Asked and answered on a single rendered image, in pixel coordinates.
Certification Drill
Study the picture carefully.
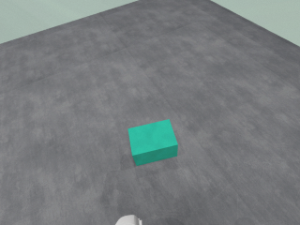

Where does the left robot thigh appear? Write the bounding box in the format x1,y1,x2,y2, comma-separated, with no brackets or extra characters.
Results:
115,215,143,225

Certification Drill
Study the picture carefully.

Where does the carton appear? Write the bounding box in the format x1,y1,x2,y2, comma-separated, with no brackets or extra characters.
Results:
127,119,178,166

